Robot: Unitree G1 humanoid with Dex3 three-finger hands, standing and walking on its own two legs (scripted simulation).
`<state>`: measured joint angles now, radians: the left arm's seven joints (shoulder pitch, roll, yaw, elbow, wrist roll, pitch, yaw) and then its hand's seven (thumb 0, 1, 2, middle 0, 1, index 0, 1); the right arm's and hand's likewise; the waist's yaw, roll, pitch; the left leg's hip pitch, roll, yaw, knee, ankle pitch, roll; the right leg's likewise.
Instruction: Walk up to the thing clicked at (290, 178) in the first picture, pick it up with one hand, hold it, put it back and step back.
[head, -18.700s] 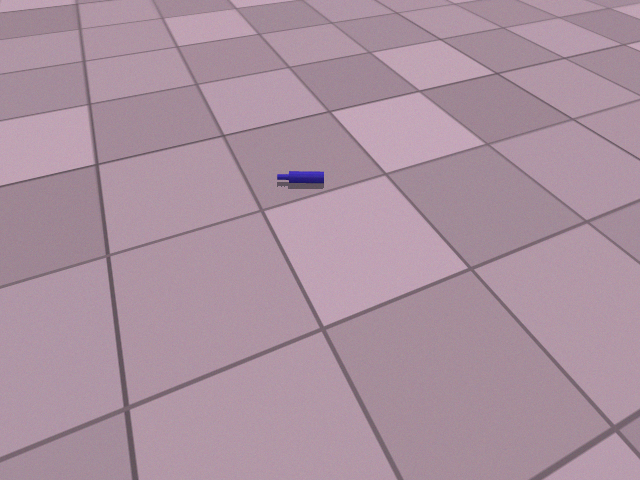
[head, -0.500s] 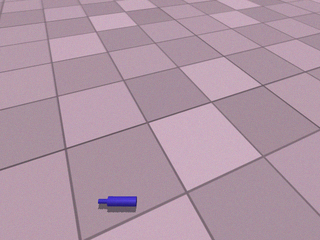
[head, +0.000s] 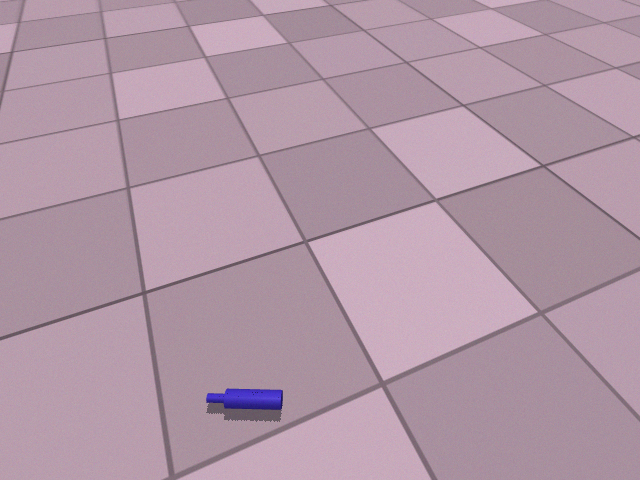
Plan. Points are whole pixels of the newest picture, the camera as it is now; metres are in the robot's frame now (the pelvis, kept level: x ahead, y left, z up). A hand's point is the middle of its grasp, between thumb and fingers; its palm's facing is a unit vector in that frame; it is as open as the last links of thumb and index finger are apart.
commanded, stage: walk up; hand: left
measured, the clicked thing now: (244, 398) +0.48 +0.25 -0.75
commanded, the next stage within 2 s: stand in 0.48 s
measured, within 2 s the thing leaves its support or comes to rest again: neither
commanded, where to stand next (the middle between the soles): +0.08 +0.00 m, yaw -2 degrees
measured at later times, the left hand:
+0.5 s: hand out of the picture +0.10 +0.25 -0.15, palm faces +0.01 -0.94 -0.35, open 7.4 cm
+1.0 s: hand out of the picture +0.05 +0.25 -0.16, palm faces -0.02 -0.94 -0.33, open 7.4 cm
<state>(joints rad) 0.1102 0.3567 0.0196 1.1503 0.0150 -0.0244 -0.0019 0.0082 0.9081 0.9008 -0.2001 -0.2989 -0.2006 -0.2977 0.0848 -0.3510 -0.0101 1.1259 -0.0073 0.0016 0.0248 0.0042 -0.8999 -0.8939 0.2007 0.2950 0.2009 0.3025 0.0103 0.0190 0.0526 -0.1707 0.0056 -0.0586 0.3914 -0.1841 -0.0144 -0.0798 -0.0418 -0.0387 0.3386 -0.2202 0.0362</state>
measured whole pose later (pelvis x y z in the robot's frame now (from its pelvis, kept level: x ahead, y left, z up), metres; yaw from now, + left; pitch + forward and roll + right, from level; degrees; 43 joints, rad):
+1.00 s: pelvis -0.01 +0.00 +0.00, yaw +0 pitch -3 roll +0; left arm 0.12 0.35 0.01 1.13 0.01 -0.01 -0.01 0.01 0.91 0.90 -0.20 -0.30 -0.20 -0.30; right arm 0.10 -0.35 0.00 1.13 -0.01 0.00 0.02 0.00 -0.90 -0.89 0.20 0.29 0.20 0.30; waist 0.00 0.00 0.06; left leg -0.15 0.01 -0.05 0.34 -0.14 -0.02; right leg -0.08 -0.04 -0.03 0.32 -0.19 0.03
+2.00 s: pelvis +0.00 -0.01 +0.00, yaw -1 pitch -2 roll +0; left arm 0.12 0.36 0.01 1.12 0.01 -0.01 -0.01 0.01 0.91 0.90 -0.20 -0.30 -0.20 -0.30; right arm 0.11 -0.36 0.01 1.12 -0.01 -0.01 0.01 0.00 -0.90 -0.89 0.20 0.30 0.20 0.30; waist 0.01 0.00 0.06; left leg -0.15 0.02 -0.05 0.34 -0.16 -0.03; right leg -0.08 -0.03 -0.03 0.33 -0.21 0.03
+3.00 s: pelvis +0.00 -0.01 +0.00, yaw -1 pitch -2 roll +0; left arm 0.13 0.36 0.01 1.11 0.01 -0.01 -0.01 0.01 0.91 0.90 -0.20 -0.30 -0.20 -0.30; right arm 0.12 -0.35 0.01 1.12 -0.01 -0.01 0.01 0.00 -0.90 -0.89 0.20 0.30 0.20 0.30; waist 0.00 0.00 0.06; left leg -0.15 0.02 -0.04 0.35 -0.16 -0.03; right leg -0.08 -0.03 -0.02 0.33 -0.21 0.03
